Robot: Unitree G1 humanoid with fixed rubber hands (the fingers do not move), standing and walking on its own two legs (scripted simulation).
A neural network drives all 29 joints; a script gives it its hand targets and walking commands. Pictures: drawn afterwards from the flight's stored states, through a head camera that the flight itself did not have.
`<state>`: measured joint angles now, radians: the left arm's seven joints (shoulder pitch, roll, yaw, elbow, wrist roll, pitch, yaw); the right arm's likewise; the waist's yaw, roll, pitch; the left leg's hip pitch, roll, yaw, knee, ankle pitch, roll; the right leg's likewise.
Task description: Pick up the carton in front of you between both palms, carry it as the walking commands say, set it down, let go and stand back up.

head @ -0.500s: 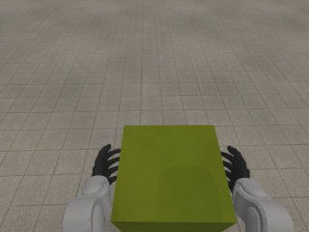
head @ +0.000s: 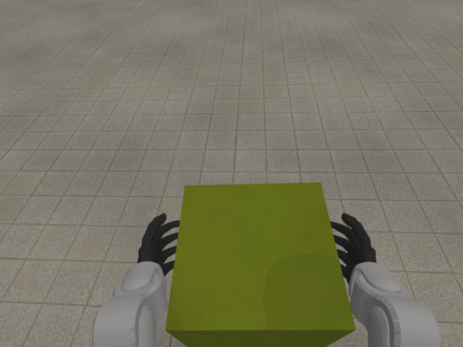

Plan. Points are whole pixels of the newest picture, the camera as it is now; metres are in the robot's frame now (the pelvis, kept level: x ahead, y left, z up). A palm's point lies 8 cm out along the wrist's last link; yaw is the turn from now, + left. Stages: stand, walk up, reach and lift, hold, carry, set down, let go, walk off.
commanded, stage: carry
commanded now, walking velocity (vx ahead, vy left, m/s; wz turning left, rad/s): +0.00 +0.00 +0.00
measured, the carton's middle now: (253, 275) +0.24 +0.00 +0.01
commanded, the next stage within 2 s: hold in 1.70 s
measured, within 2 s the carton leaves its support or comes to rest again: neither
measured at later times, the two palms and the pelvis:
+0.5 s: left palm (151, 245) +0.27 +0.17 +0.06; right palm (335, 248) +0.27 -0.13 +0.06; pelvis +0.03 +0.02 -0.01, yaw +0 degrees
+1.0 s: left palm (153, 256) +0.27 +0.18 +0.02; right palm (326, 257) +0.27 -0.12 +0.02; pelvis -0.01 +0.03 +0.00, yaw +0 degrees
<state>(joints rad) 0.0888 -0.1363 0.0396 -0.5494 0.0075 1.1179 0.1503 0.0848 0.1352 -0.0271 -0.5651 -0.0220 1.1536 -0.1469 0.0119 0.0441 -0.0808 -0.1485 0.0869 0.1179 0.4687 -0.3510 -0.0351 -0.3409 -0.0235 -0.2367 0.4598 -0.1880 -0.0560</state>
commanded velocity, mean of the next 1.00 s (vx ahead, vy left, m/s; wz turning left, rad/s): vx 0.00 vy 0.00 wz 0.00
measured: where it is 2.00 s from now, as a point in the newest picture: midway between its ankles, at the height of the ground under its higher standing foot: outside the picture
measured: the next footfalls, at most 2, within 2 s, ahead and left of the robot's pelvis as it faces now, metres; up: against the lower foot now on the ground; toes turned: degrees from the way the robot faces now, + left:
none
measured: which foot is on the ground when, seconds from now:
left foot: down 0.00-1.00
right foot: down 0.00-1.00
